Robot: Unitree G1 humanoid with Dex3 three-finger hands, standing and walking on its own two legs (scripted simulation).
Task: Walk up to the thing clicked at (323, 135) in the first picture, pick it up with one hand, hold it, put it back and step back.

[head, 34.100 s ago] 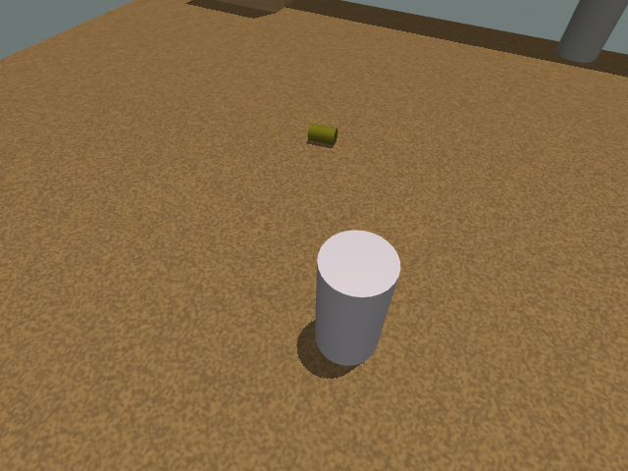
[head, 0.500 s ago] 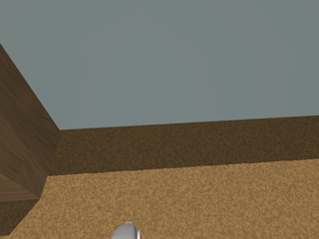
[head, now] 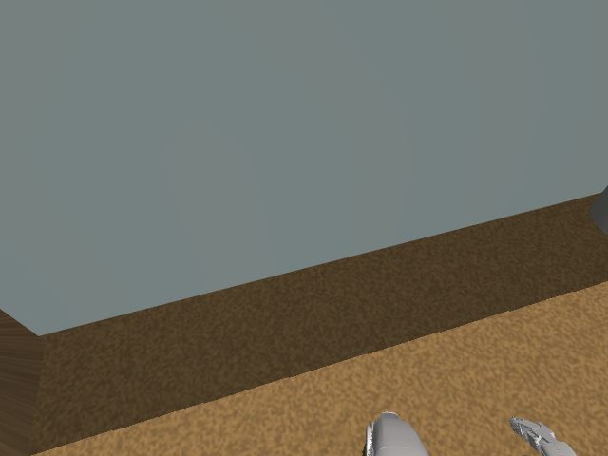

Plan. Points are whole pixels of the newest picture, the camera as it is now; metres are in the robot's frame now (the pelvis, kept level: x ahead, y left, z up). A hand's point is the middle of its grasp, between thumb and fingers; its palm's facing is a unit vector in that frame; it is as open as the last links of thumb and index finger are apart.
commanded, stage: walk up
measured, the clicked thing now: out of the picture -0.99 -0.67 -0.72
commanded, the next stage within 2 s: none
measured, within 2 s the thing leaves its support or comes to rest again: neither
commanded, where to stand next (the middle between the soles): +0.25 +0.04 m, yaw -75 degrees
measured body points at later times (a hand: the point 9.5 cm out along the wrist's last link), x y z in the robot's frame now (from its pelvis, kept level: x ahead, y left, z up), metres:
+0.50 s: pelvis +0.18 +0.05 -0.02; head +0.21 -0.01 +0.42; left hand +0.34 +0.36 -0.08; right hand +0.23 -0.32 -0.13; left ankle +0.37 +0.16 -0.69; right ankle +0.14 -0.15 -0.73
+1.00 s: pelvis +0.19 +0.18 -0.01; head +0.23 +0.18 +0.43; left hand +0.50 +0.32 -0.13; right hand -0.05 -0.08 -0.09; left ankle +0.36 +0.16 -0.73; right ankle +0.06 +0.08 -0.69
